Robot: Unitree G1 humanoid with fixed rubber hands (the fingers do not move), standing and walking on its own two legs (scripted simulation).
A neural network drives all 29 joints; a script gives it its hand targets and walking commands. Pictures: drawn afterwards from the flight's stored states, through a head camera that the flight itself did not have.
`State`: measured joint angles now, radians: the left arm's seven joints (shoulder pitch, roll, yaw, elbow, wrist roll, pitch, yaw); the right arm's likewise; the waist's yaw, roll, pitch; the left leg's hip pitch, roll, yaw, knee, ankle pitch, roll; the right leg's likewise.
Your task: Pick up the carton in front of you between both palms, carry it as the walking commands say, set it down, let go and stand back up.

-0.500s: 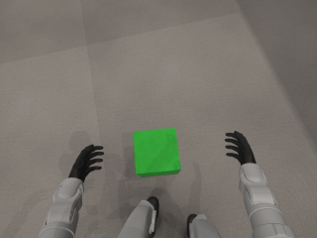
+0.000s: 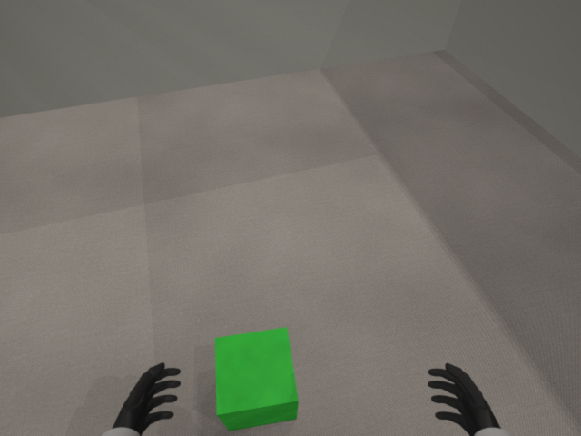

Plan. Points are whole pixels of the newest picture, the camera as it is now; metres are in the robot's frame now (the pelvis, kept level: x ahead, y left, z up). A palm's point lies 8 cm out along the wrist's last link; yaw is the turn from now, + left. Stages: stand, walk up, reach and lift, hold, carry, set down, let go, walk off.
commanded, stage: let go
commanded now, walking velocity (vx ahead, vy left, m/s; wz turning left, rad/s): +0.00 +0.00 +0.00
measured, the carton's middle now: (257, 380) +0.37 +0.12 -0.65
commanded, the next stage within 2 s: stand in 0.34 s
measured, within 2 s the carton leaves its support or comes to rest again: neither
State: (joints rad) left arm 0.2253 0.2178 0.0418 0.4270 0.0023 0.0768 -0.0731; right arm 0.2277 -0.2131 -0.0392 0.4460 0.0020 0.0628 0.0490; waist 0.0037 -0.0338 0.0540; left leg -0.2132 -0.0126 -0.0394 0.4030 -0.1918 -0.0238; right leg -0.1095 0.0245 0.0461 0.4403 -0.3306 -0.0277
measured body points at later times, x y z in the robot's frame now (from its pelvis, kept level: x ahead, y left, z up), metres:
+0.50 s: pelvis +0.01 +0.02 -0.01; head +0.01 +0.03 +0.44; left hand +0.13 +0.29 -0.10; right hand +0.13 -0.24 -0.11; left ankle +0.01 +0.14 -0.74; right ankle -0.06 -0.10 -0.74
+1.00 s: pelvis +0.04 +0.03 -0.02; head +0.04 +0.04 +0.43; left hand +0.07 +0.30 -0.15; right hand +0.15 -0.22 -0.15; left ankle +0.01 +0.14 -0.74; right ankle -0.06 -0.10 -0.74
